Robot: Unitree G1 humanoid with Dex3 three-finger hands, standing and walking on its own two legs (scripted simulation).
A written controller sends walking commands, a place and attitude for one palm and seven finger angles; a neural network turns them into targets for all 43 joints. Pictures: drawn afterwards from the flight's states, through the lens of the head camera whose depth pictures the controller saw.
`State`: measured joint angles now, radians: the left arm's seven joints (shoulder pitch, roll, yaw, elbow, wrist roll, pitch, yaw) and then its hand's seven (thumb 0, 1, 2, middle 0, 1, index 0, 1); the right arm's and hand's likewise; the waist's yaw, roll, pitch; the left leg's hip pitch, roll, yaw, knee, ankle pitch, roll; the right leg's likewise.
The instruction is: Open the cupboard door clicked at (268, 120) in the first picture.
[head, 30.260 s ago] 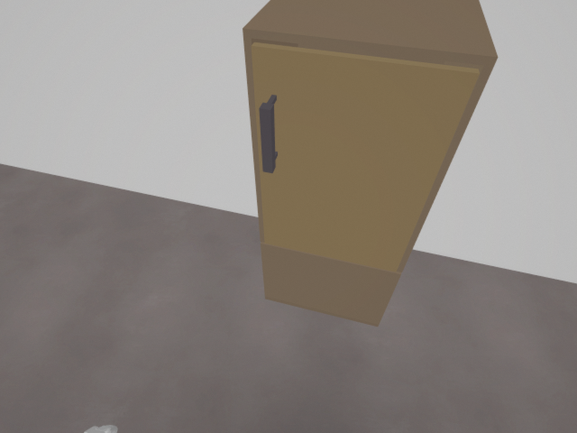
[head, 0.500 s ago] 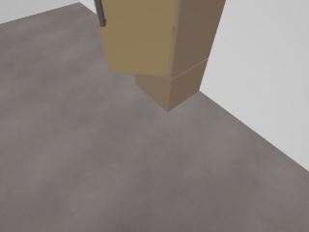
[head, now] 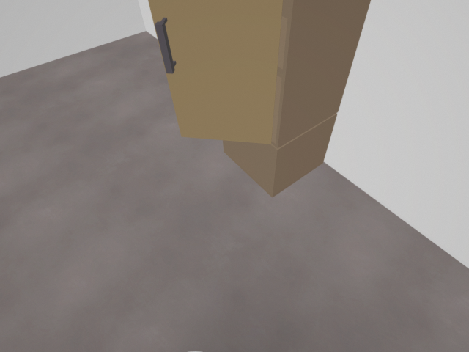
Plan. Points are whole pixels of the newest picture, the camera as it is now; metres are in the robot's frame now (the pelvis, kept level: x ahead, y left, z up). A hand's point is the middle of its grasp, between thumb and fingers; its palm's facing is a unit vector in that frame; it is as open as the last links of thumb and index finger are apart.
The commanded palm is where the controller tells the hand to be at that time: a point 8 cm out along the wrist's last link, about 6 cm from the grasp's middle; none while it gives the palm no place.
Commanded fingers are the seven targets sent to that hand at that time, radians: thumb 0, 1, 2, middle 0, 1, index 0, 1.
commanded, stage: take the last steps up to it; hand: left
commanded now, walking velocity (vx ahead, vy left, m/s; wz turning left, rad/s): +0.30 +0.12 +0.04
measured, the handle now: (167, 46) +0.97 +0.27 +0.05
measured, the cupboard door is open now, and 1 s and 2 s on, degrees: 44 44 44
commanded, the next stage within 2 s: come to a stop and stand still in 0.84 s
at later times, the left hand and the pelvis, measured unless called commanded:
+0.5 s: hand (118, 327) +0.19 +0.26 -0.17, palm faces +0.05 -0.98 -0.17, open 7.4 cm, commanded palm none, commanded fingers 0.00 0.90 0.90 -0.20 -0.30 -0.20 -0.30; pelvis +0.18 +0.08 +0.01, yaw -1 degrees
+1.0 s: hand (140, 241) +0.39 +0.27 -0.17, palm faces +0.05 -0.98 -0.20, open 7.2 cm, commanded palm none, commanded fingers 0.00 0.90 0.90 -0.20 -0.30 -0.20 -0.30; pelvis +0.37 +0.08 +0.01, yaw +0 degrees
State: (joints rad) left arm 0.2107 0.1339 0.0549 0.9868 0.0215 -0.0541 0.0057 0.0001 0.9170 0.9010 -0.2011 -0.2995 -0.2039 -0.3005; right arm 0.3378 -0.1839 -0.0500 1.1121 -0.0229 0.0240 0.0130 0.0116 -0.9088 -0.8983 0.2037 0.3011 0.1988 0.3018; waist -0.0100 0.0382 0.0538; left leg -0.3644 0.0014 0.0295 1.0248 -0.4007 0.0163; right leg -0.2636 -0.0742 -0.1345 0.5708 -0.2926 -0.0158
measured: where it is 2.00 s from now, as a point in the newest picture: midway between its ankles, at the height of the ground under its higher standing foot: (233, 313)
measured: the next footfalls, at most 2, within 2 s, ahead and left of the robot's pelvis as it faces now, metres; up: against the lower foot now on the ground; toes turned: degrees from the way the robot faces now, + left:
left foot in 0.28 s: +0.23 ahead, +0.18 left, +0.00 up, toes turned +9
right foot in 0.70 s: +0.35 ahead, -0.04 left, +0.00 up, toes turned -9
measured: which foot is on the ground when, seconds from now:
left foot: up 0.00-0.26, down 0.28-0.70, up 0.72-1.00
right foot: down 0.00-0.30, up 0.32-0.68, down 0.70-1.00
